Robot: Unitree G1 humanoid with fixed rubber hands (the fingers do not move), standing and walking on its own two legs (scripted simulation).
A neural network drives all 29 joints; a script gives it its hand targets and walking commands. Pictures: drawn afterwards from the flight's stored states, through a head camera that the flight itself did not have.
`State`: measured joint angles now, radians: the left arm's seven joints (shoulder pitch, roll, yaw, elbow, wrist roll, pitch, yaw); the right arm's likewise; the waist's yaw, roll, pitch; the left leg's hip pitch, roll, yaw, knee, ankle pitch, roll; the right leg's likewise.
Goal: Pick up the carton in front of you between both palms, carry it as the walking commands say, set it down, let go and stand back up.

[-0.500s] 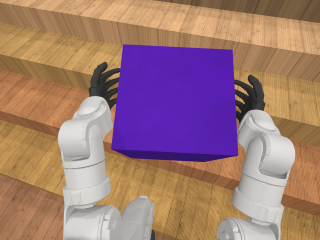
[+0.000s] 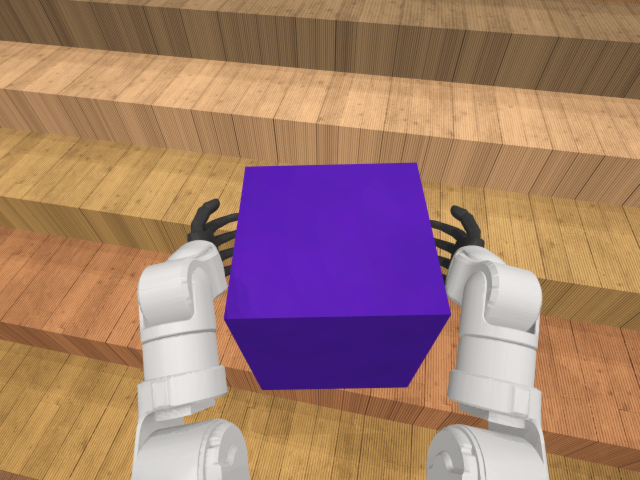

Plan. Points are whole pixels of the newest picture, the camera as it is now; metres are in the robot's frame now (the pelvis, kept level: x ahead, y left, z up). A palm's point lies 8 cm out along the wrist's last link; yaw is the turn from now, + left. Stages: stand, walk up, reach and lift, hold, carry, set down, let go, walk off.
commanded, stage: carry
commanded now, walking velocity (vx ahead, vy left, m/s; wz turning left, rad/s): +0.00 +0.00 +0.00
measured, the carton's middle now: (332, 286) +0.35 +0.02 +0.04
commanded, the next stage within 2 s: none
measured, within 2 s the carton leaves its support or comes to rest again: neither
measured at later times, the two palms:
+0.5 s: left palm (200, 226) +0.35 +0.17 +0.13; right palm (465, 240) +0.36 -0.13 +0.13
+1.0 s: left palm (174, 3) +0.55 +0.22 +0.30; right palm out of the picture +0.55 -0.09 +0.32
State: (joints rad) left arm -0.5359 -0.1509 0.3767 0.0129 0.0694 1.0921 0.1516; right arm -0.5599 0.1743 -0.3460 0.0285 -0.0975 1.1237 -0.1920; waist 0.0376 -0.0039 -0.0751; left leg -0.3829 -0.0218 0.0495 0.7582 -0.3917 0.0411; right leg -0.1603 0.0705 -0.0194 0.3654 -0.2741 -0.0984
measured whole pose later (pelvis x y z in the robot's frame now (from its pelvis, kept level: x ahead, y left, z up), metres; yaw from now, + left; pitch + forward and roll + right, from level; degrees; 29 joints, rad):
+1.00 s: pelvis +0.22 +0.05 +0.15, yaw +0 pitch +2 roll -2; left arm -0.51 -0.08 0.29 -0.11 0.03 1.09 0.21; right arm -0.53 0.15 -0.24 -0.09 -0.01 1.09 -0.22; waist -0.03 -0.03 -0.12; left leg -0.26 0.01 0.11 0.56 -0.34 0.09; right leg -1.11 -0.06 -0.06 2.02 -0.33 -0.10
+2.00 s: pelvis +0.84 +0.02 +0.45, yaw -1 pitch +2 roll +1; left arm -0.57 -0.12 0.38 -0.22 0.07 1.15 0.19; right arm -0.62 0.15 -0.25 -0.15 0.01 1.15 -0.24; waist -0.12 -0.02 -0.01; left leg -0.31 0.00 0.13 0.59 -0.32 0.07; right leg -1.03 -0.02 -0.01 2.00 -0.41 -0.12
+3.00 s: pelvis +1.39 -0.02 +0.77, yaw -1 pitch +3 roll +0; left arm -0.62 -0.12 0.37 -0.22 0.07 1.16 0.17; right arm -0.65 0.15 -0.27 -0.20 -0.01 1.18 -0.23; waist -0.05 0.00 0.02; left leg -0.40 0.02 0.13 0.56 -0.20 0.07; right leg -0.69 -0.01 -0.05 1.09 -0.28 -0.08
